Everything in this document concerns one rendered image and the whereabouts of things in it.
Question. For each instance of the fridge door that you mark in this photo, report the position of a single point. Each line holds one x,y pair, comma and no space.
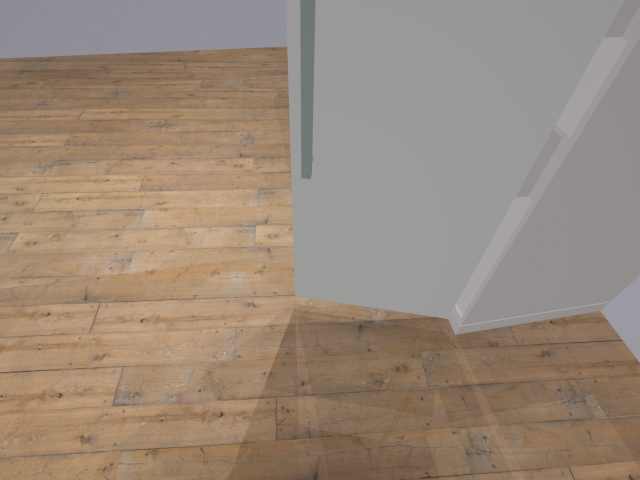
428,116

